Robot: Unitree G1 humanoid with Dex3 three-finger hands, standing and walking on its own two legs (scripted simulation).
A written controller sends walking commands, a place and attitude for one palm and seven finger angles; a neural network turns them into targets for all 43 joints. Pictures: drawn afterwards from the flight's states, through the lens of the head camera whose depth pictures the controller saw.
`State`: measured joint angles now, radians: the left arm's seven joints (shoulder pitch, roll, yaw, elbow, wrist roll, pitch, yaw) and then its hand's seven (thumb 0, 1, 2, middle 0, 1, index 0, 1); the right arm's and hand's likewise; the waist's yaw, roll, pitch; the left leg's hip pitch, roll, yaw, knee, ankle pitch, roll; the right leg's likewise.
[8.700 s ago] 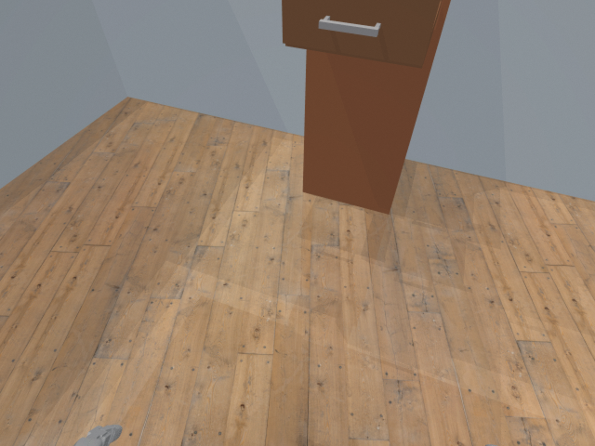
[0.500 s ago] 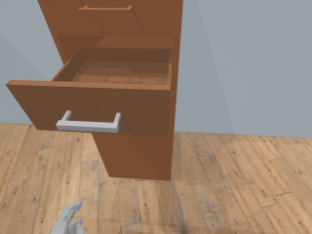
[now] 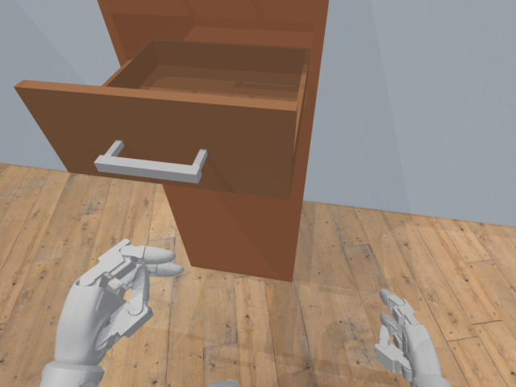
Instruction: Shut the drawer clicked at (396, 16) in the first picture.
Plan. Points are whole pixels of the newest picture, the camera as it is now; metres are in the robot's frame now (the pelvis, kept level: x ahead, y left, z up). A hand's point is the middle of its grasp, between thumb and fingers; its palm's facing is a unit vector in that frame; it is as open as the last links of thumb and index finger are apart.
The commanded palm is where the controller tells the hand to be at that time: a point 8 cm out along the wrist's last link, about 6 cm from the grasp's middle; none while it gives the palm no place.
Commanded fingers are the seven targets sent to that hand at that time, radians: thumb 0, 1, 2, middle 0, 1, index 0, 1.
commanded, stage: raise the hand and make a fist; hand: left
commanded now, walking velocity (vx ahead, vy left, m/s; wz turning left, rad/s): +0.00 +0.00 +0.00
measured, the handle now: (153, 160) +0.37 +0.20 +0.18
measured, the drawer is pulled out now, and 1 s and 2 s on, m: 0.28 0.28 0.28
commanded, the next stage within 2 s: bring the fist close to the handle in 1.24 s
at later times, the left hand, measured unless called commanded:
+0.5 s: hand (127, 274) +0.19 +0.17 +0.18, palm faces -0.07 -0.99 -0.14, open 3.1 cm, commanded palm +0.15 +0.22 +0.21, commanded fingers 0.00 0.90 0.90 -1.38 -1.58 -1.38 -1.58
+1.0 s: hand (77, 214) +0.20 +0.18 +0.27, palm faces +0.00 -0.97 -0.24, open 3.2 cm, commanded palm +0.16 +0.22 +0.28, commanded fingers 0.00 0.90 0.90 -1.40 -1.60 -1.40 -1.60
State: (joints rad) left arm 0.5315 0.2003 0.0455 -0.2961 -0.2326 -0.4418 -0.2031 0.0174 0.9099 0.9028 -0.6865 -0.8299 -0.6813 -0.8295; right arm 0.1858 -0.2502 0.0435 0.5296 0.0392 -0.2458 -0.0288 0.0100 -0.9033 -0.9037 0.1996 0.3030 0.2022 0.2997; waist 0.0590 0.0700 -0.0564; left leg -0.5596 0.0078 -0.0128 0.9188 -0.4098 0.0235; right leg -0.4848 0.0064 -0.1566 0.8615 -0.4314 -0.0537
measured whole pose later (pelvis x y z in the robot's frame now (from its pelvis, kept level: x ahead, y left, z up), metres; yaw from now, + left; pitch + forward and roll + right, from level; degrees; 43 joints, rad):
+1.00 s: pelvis +0.02 +0.00 +0.04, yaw -2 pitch -6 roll +0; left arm 0.28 0.37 0.37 -0.65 -0.37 0.33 -0.27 0.01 0.90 0.90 -1.41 -1.60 -1.40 -1.60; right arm 0.15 -0.27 0.12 0.63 0.10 -0.27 -0.07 0.01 -0.90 -0.90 0.20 0.30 0.20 0.30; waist 0.10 0.09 -0.05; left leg -0.16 0.00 0.04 0.53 -0.27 0.02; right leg -0.13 0.02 -0.10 0.52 -0.30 -0.05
